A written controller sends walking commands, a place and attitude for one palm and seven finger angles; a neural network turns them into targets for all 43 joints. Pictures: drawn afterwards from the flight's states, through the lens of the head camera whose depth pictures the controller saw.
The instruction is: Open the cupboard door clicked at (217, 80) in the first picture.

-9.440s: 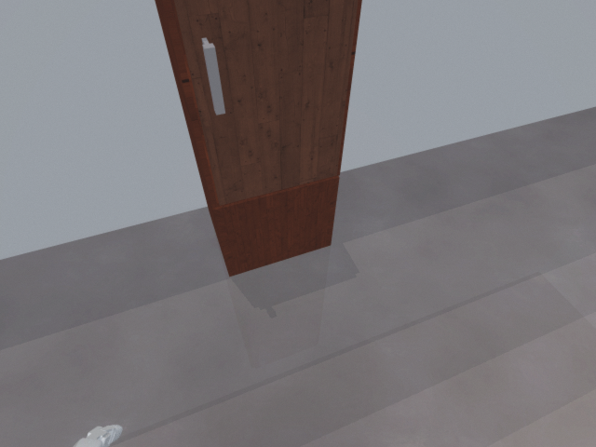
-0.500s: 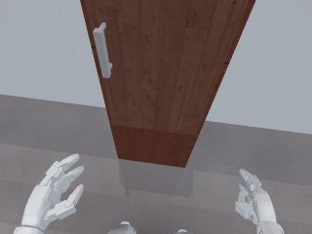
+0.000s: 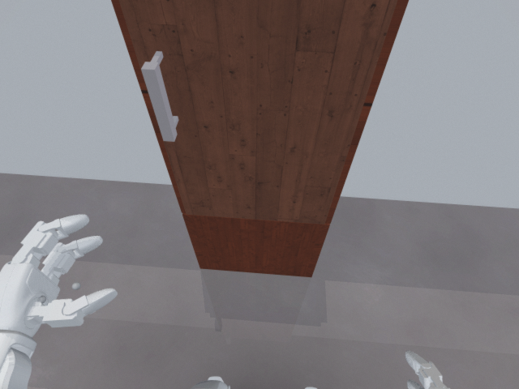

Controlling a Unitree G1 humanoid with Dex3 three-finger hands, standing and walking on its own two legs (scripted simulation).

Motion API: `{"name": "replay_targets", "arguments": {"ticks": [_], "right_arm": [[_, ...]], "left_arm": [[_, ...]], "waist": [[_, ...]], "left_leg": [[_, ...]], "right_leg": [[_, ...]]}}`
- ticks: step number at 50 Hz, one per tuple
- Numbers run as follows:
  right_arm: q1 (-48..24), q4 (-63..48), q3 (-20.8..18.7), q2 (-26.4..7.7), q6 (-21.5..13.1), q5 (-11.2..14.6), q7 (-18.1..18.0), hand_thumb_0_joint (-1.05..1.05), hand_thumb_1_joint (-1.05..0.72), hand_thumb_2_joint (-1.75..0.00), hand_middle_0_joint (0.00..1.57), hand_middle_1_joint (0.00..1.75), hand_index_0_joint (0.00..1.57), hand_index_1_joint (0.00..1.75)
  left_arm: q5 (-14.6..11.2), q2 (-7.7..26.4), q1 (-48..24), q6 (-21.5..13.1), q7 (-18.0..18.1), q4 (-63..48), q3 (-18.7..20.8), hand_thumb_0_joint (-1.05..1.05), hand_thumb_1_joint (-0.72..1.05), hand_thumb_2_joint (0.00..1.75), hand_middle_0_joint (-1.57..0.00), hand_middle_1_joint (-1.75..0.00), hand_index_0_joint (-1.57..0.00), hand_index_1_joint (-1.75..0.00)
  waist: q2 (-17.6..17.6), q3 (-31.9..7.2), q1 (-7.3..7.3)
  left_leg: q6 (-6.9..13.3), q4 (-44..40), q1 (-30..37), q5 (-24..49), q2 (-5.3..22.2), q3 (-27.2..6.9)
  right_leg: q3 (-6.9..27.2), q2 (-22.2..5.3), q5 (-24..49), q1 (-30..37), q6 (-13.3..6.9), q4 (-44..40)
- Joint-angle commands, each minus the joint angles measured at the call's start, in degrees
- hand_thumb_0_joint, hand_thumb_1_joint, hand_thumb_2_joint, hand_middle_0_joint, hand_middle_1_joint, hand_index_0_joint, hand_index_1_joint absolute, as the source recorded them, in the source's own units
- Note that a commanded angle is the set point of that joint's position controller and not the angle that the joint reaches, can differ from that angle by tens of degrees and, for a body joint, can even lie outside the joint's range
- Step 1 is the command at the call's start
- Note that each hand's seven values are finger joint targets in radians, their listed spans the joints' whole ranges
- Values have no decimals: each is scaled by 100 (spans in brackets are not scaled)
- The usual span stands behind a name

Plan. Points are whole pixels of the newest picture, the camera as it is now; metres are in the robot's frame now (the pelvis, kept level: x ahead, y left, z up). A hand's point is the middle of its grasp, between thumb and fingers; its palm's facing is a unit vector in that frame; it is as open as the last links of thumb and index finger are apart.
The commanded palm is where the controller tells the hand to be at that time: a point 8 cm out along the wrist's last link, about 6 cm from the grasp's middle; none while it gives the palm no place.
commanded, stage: raise the hand with hooked fingers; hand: left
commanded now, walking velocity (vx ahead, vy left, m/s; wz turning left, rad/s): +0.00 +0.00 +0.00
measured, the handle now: (164, 98) +0.57 +0.20 +0.12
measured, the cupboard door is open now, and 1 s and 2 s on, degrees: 0 0 0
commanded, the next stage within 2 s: move the hooked fingers beside the handle in 1.20 s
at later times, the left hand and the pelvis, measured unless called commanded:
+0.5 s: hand (35, 246) +0.27 +0.30 +0.11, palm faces +0.01 -1.00 -0.03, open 13.8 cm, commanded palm +0.25 +0.35 +0.13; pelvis +0.01 +0.04 +0.02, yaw +1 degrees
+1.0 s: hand (40, 224) +0.29 +0.29 +0.14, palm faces +0.01 -1.00 -0.02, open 14.0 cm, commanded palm +0.26 +0.34 +0.15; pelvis +0.00 +0.01 +0.03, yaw +1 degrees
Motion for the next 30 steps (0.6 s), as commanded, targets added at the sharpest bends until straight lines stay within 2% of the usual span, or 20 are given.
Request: {"name": "replay_targets", "arguments": {"ticks": [1,3,4,6,7,8,11,13,15,16,18,19,22,24,27,28,30], "right_arm": [[-540,-931,-344,-836,-458,39,-84,0,-90,-90,20,30,20,30],[-559,-926,-326,-883,-500,36,-145,0,-90,-90,20,30,20,30],[-587,-932,-321,-864,-513,37,-159,0,-90,-90,20,30,20,30],[-592,-938,-300,-825,-545,14,-182,0,-90,-90,20,30,20,30],[-603,-928,-287,-801,-555,6,-184,0,-90,-90,20,30,20,30],[-600,-920,-256,-829,-540,-17,-175,0,-90,-90,20,30,20,30],[-684,-919,-205,-762,-451,20,-146,0,-90,-90,20,30,20,30],[-688,-959,-184,-798,-364,38,-141,0,-90,-90,20,30,20,30],[-720,-999,-185,-818,-280,74,-155,0,-90,-90,20,30,20,30],[-710,-1031,-181,-831,-239,80,-169,0,-90,-90,20,30,20,30],[-739,-1092,-149,-843,-190,81,-193,0,-90,-90,20,30,20,30],[-770,-1115,-136,-838,-163,92,-191,0,-90,-90,20,30,20,30],[-818,-1144,-111,-815,-151,49,-224,0,-90,-90,20,30,20,30],[-833,-1143,-69,-795,-144,15,-215,0,-90,-90,20,30,20,30],[-842,-1023,-43,-777,-146,23,-242,0,-90,-90,20,30,20,30],[-826,-999,-29,-805,-127,23,-244,0,-90,-90,20,30,20,30],[-860,-957,-28,-808,-92,66,-272,0,-90,-90,20,30,20,30]], "left_arm": [[92,1059,-875,-319,-304,-900,10,0,-17,44,-28,-99,-28,-99],[77,1298,-1290,-263,-370,-1148,93,0,-22,42,-28,-102,-28,-102],[82,1456,-1443,-265,-351,-1352,239,0,-24,41,-28,-103,-28,-103],[80,1612,-1375,-286,-215,-1565,495,0,-29,39,-29,-107,-29,-107],[53,1628,-1336,-302,-127,-1612,588,0,-31,38,-29,-108,-29,-108],[61,1805,-1392,-275,-71,-1631,730,0,-34,37,-29,-110,-29,-110],[67,1372,-1384,-73,20,-1388,437,0,-41,34,-29,-114,-29,-114],[106,1337,-1513,255,-70,-992,349,0,-45,32,-30,-117,-30,-117],[162,1278,-1662,591,-182,-804,201,0,-50,30,-30,-120,-30,-120],[207,1312,-1713,761,-226,-635,186,0,-50,30,-30,-120,-30,-120],[228,1392,-2042,963,-332,-600,175,0,-50,30,-30,-120,-30,-120],[247,1459,-2290,990,-351,-745,176,0,-50,30,-30,-120,-30,-120],[256,1779,-2768,876,-297,-1052,437,0,-50,30,-30,-120,-30,-120],[248,2033,-3051,730,-236,-1303,638,0,-50,30,-30,-120,-30,-120],[231,2014,-3111,653,-247,-988,665,0,-50,30,-30,-120,-30,-120],[242,2092,-3189,696,-283,-856,685,0,-50,30,-30,-120,-30,-120],[247,2045,-3304,847,-385,-496,626,0,-50,30,-30,-120,-30,-120]], "waist": [[14,-914,-6],[172,-1050,28],[364,-1286,81],[533,-1560,195],[406,-1561,207],[556,-1495,286],[693,-1093,223],[621,-807,219],[545,-777,181],[329,-725,165],[311,-654,171],[418,-770,143],[376,-1120,164],[597,-1335,208],[620,-1135,175],[685,-1038,208],[662,-840,171]], "left_leg": [[110,-654,787,1099,-151,-321],[116,-778,1089,1207,-138,-387],[109,-868,1281,1296,-134,-414],[74,-992,1633,1650,-107,-464],[51,-1042,1735,1783,-90,-501],[17,-1067,1774,1976,-85,-539],[-97,-1269,1957,2180,-8,-622],[-119,-1386,1896,2092,-7,-654],[-128,-1455,1934,2109,6,-639],[-114,-1506,1895,1953,13,-660],[-107,-1545,1923,1933,-21,-658],[-123,-1587,2040,1894,-8,-679],[-147,-1666,2372,1925,14,-780],[-218,-1726,2651,2149,15,-808],[-231,-1834,2710,2014,42,-843],[-237,-1874,2650,1980,19,-843],[-205,-1966,2565,1825,18,-816]], "right_leg": [[556,-73,976,447,252,-980],[428,-10,1035,544,165,-939],[368,-13,1120,645,141,-921],[221,11,1397,804,96,-857],[158,26,1485,842,94,-849],[134,66,1601,900,41,-822],[-4,61,1573,732,69,-890],[-16,89,1540,759,48,-991],[-24,57,1597,787,82,-1088],[-36,60,1527,758,92,-1147],[-4,76,1570,863,57,-1224],[-8,71,1514,856,65,-1251],[4,77,1447,952,51,-1310],[20,102,1505,1083,14,-1364],[22,89,1401,1070,20,-1484],[34,111,1404,1158,-17,-1539],[24,83,1366,1160,-1,-1623]]}}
